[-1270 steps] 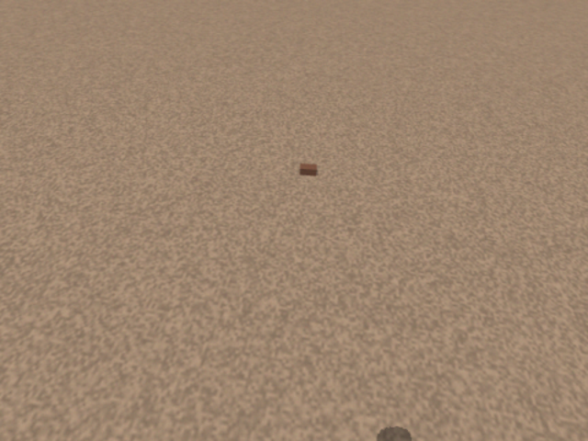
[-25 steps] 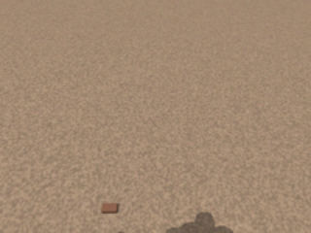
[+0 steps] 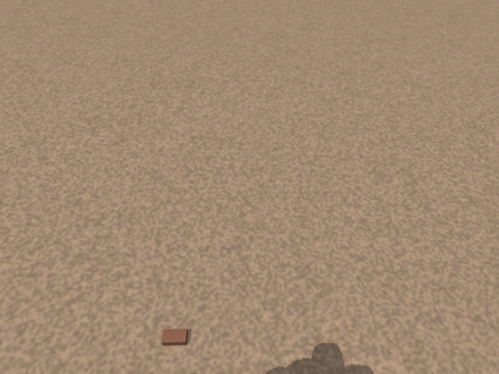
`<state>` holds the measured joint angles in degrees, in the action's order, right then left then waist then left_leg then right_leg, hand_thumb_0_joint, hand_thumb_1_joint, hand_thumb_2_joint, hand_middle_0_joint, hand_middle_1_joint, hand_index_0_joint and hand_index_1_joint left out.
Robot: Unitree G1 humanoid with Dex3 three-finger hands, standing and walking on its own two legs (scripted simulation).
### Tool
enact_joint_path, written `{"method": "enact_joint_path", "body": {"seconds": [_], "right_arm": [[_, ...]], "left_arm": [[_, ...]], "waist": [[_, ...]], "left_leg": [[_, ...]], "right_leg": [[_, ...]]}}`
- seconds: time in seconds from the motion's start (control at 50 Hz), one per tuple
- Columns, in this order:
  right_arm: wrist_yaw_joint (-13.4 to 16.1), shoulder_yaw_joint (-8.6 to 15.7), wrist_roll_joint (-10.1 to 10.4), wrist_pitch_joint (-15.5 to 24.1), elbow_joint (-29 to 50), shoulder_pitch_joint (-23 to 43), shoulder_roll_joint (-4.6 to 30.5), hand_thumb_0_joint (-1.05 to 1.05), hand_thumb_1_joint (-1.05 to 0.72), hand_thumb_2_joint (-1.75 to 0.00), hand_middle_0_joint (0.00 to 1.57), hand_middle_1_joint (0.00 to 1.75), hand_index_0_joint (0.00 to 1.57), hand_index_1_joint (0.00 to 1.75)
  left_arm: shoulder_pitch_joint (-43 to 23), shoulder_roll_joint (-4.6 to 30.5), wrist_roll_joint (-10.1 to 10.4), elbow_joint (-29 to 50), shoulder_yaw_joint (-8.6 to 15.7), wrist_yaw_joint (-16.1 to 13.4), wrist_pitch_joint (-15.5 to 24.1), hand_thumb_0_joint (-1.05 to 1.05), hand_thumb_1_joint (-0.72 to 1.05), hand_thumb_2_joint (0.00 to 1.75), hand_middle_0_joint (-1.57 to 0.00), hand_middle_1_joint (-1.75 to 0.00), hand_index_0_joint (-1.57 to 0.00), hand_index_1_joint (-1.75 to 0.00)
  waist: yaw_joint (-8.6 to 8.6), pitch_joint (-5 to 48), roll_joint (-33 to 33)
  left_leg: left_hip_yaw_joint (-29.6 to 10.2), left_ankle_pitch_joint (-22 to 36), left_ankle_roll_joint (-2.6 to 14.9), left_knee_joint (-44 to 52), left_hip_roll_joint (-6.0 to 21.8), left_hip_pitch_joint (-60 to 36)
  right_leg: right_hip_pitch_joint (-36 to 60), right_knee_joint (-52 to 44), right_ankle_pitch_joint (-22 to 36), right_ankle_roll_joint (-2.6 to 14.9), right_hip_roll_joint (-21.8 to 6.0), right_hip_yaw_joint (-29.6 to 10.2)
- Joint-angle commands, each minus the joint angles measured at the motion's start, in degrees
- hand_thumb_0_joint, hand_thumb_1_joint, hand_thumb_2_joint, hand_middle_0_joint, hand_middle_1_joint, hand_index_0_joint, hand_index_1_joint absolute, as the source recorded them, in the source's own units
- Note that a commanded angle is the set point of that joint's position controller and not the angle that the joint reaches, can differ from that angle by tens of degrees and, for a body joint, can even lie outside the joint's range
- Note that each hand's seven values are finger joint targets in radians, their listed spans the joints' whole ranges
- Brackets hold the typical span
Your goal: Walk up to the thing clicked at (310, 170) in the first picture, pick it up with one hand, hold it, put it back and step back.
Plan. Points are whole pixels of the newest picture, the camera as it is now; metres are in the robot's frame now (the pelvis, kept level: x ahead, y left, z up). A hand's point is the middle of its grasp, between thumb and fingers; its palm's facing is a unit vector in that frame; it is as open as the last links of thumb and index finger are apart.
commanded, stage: stand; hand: left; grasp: from above
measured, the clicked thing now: (175, 337) +0.38 +0.22 -0.76
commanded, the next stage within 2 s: rise first in 0.04 s
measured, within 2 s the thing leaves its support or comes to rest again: neither
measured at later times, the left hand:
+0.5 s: hand out of the picture +0.14 +0.25 -0.18, palm faces -0.08 -0.92 -0.38, open 10.6 cm
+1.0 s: hand out of the picture +0.12 +0.27 -0.27, palm faces -0.25 -0.82 -0.52, open 12.0 cm
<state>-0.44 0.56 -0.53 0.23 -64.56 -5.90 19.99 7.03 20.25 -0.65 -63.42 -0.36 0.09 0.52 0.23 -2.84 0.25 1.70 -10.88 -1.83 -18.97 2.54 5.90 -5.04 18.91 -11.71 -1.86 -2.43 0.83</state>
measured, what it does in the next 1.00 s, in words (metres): lowers itself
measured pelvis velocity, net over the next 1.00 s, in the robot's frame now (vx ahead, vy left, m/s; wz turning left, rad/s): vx -0.03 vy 0.01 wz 0.01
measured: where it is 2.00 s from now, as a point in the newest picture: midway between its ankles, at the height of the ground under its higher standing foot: outside the picture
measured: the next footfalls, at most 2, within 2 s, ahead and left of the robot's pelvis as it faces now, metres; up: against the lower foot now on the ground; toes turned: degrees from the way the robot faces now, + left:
none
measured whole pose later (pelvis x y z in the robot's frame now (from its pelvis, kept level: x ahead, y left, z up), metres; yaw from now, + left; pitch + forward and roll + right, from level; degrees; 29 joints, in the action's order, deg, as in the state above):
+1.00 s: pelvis -0.03 +0.01 -0.13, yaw +1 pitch +22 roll -2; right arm -0.1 2.4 -0.1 9.2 -32.0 -8.9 13.8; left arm 10.7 19.2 -21.3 -30.5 7.2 -0.7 -6.4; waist 1.5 8.4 0.1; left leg -2.2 -32.4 -1.5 -74.8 2.9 64.1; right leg -61.3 73.2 -33.2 -2.1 -2.7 1.3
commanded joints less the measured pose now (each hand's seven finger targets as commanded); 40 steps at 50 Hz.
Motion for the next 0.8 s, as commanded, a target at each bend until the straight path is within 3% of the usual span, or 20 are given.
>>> {"method": "enact_joint_path", "body": {"seconds": [0.0,0.1,0.12,0.14,0.16,0.18,0.2,0.22,0.24,0.26,0.28,0.32,0.4,0.46,0.68,0.72,0.74,0.78], "right_arm": [[0.6,2.0,0.1,1.0,3.4,2.1,12.4,0.0,-0.9,-0.9,0.2,0.3,0.2,0.3],[0.7,2.1,0.0,1.0,3.5,2.0,12.4,0.0,-0.9,-0.9,0.2,0.3,0.2,0.3],[0.6,2.0,-0.1,1.1,3.5,1.8,12.3,0.0,-0.94,-0.92,0.2,0.3,0.2,0.3],[1.8,-0.5,3.9,3.9,19.2,0.2,2.4,0.0,-0.97,-0.92,0.2,0.3,0.2,0.3],[2.3,0.0,3.9,3.8,16.6,-2.5,4.3,0.0,-0.92,-0.91,0.2,0.3,0.2,0.3],[3.0,1.5,4.0,3.2,16.6,-5.0,6.6,0.0,-0.9,-0.9,0.2,0.3,0.2,0.3],[2.9,2.0,3.5,3.0,17.5,-5.6,6.4,0.0,-0.89,-0.9,0.2,0.3,0.2,0.3],[2.9,2.4,3.3,3.1,19.1,-6.0,6.0,0.0,-0.9,-0.9,0.2,0.3,0.2,0.3],[3.0,3.5,2.5,3.4,20.1,-6.8,5.9,0.0,-0.9,-0.9,0.2,0.3,0.2,0.3],[2.8,4.2,1.9,3.7,20.7,-8.6,5.7,0.0,-0.9,-0.9,0.2,0.3,0.2,0.3],[2.3,4.7,1.5,3.8,22.6,-8.6,5.3,0.0,-0.9,-0.9,0.2,0.3,0.2,0.3],[2.0,5.2,1.5,4.0,25.0,-9.0,4.8,0.0,-0.89,-0.9,0.2,0.3,0.2,0.3],[1.6,5.2,1.9,4.0,29.1,-8.0,4.0,0.0,-0.88,-0.89,0.2,0.3,0.2,0.3],[1.1,5.3,1.6,4.9,31.6,-6.7,3.7,0.0,-0.9,-0.9,0.2,0.3,0.2,0.3],[1.3,5.8,1.0,8.1,36.8,-6.9,2.5,0.0,-0.93,-0.91,0.2,0.3,0.2,0.3],[1.3,5.7,1.0,8.5,37.0,-7.2,2.3,0.0,-0.94,-0.91,0.2,0.3,0.2,0.3],[1.3,5.7,0.9,8.7,37.4,-6.7,2.3,0.0,-0.94,-0.91,0.2,0.3,0.2,0.3],[1.4,5.5,0.9,9.1,37.8,-6.4,2.1,0.0,-0.94,-0.91,0.2,0.3,0.2,0.3]], "left_arm": [[-1.3,12.4,0.0,3.1,2.5,-0.7,1.1,0.0,0.9,0.9,-0.2,-0.3,-0.2,-0.3],[-1.7,12.7,0.0,3.3,2.7,-0.7,1.1,0.0,0.9,0.9,-0.2,-0.3,-0.2,-0.3],[-1.9,12.5,0.1,3.3,2.7,-0.6,1.1,0.0,0.82,0.95,-0.17,-0.38,-0.17,-0.38],[-22.0,1.4,2.6,23.4,2.3,-1.3,6.2,0.0,0.76,0.93,-0.25,-0.46,-0.22,-0.46],[-26.9,5.1,2.3,18.2,3.9,-1.7,5.6,0.0,0.68,0.94,-0.26,-0.48,-0.21,-0.53],[-15.5,12.1,0.7,9.1,8.1,-1.9,3.5,0.0,0.6,0.9,-0.27,-0.55,-0.23,-0.59],[-14.5,12.1,-0.4,5.4,8.5,-1.1,2.7,0.0,0.52,0.89,-0.25,-0.6,-0.22,-0.62],[-17.7,12.9,-1.6,5.1,9.1,-0.2,2.6,0.0,0.44,0.88,-0.25,-0.65,-0.23,-0.67],[-16.5,13.4,-3.3,5.1,10.3,0.4,3.0,0.0,0.36,0.85,-0.25,-0.72,-0.25,-0.72],[-11.3,12.7,-5.1,2.1,11.0,0.9,2.4,0.0,0.29,0.83,-0.25,-0.76,-0.26,-0.76],[-7.1,11.9,-6.5,2.5,11.6,1.5,2.1,0.0,0.23,0.82,-0.26,-0.79,-0.27,-0.78],[-5.1,11.1,-7.7,6.1,12.1,1.3,1.4,0.0,0.07,0.81,-0.27,-0.81,-0.27,-0.81],[-5.6,9.2,-9.3,11.7,11.3,0.0,-2.6,0.0,-0.24,0.79,-0.33,-0.78,-0.32,-0.79],[-7.2,9.3,-10.6,15.2,11.4,-0.7,-3.6,0.0,-0.32,0.79,-0.35,-0.78,-0.33,-0.8],[1.4,8.7,-15.0,33.3,13.1,-1.4,-4.4,0.0,-0.28,0.72,-0.46,-0.67,-0.42,-0.71],[3.7,6.9,-15.7,35.2,11.6,-1.3,-5.5,0.0,-0.25,0.69,-0.48,-0.66,-0.45,-0.69],[3.9,8.1,-15.7,37.3,12.6,-1.3,-5.8,0.0,-0.24,0.68,-0.48,-0.65,-0.46,-0.68],[5.4,7.7,-16.5,39.1,12.0,-1.4,-6.5,0.0,-0.21,0.65,-0.49,-0.66,-0.47,-0.68]], "waist": [[-0.15,3.6,-0.3],[0.03,4.0,-0.2],[0.05,4.0,-0.6],[6.88,-0.6,-3.5],[4.76,1.7,-0.3],[2.7,2.1,-0.5],[2.8,3.5,2.1],[2.23,4.4,2.6],[1.37,8.9,1.6],[0.9,11.4,0.7],[-1.05,13.8,-0.9],[-1.91,15.9,-2.5],[-0.18,14.9,-1.6],[0.09,14.0,-0.9],[0.72,21.2,-3.7],[1.43,22.2,-2.9],[1.07,21.8,-3.5],[1.4,23.2,-3.0]], "left_leg": [[-4.2,10.1,2.37,2.6,5.8,-1.6],[-4.1,10.1,2.33,2.6,5.6,-1.8],[-3.9,10.2,2.43,2.6,5.7,-1.5],[2.0,1.8,1.98,-1.6,-2.4,6.6],[1.7,0.6,2.2,-2.4,-2.3,6.0],[1.8,0.4,2.06,-3.1,-2.1,7.5],[1.4,0.6,2.25,-5.4,-2.4,9.5],[1.2,1.3,2.42,-7.3,-2.4,11.0],[1.2,2.8,2.33,-9.6,-2.5,11.2],[1.0,4.6,2.05,-11.6,-2.9,12.2],[1.0,5.4,1.71,-13.1,-3.2,13.8],[1.0,6.7,1.41,-14.3,-3.4,14.3],[0.2,5.6,1.46,-16.5,-2.9,17.4],[-0.1,1.1,1.45,-20.5,-2.4,21.9],[-1.5,-3.3,1.63,-33.2,-1.3,32.4],[-1.5,-2.5,1.77,-35.3,-1.1,33.5],[-1.5,-3.2,1.82,-36.3,-1.1,34.7],[-1.7,-2.2,1.91,-38.4,-1.1,36.2]], "right_leg": [[-1.0,-3.1,10.2,2.52,-5.3,-3.7],[-0.9,-2.8,10.5,2.7,-5.4,-3.8],[-0.6,-2.8,10.3,2.82,-5.6,-4.0],[-14.3,1.1,5.7,2.08,2.1,0.4],[-10.9,1.3,3.8,1.76,2.0,1.0],[-10.7,2.1,2.5,2.17,2.4,1.5],[-11.6,3.4,2.0,2.17,2.5,1.7],[-13.0,5.6,2.5,2.29,2.6,1.8],[-13.2,7.9,4.2,2.28,2.2,1.4],[-13.6,10.1,5.7,2.4,2.2,1.5],[-13.1,12.1,5.5,2.74,2.1,1.6],[-13.8,13.8,5.9,2.77,2.4,1.5],[-18.2,15.7,4.3,2.5,2.7,2.0],[-23.5,19.4,-0.7,2.55,2.8,2.2],[-35.8,32.7,-4.6,2.53,2.5,1.5],[-37.3,34.7,-3.7,2.49,2.5,1.4],[-38.3,35.2,-4.3,2.4,2.5,1.4],[-39.8,37.1,-3.5,2.42,2.4,1.4]]}}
